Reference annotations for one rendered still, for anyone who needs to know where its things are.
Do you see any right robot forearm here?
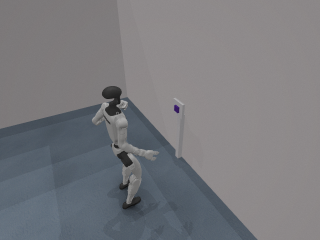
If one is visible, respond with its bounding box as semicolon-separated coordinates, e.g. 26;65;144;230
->
121;143;146;157

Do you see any robot left foot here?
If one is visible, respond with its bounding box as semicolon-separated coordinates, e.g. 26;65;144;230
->
119;179;130;190

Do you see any left robot upper arm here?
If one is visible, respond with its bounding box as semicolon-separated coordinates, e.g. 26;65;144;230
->
92;102;109;126

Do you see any panel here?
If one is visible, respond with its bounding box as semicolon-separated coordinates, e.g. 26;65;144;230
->
173;98;185;158

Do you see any right robot upper arm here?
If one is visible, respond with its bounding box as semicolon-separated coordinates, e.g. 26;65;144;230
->
115;115;128;150

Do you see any robot left hand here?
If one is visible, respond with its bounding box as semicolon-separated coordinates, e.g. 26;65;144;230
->
116;100;128;110

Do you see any robot left shin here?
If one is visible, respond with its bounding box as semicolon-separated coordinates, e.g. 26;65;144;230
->
122;164;131;185

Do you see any button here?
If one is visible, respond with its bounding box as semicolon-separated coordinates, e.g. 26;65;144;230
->
174;105;180;113

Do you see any robot right hand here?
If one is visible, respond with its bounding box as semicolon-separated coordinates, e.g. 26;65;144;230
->
144;150;159;161

